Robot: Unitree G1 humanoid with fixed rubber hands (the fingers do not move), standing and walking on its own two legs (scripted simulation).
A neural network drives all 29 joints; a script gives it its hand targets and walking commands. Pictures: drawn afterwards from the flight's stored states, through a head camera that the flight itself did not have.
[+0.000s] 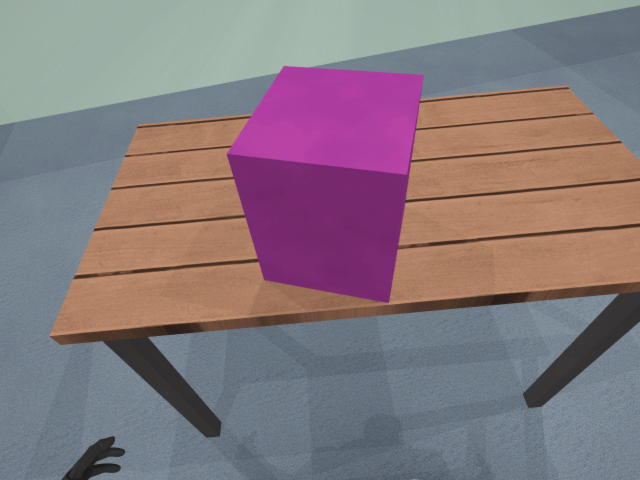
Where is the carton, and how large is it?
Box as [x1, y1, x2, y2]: [227, 66, 423, 302]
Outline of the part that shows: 283,66 227,152 229,163 263,277 266,280 388,302 404,206 423,75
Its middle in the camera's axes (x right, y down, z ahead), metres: +0.02 -0.07 +0.58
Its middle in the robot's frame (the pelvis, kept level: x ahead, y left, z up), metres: +0.49 +0.00 +0.08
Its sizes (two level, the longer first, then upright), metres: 0.210 0.200 0.250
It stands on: a table, 0.72 m high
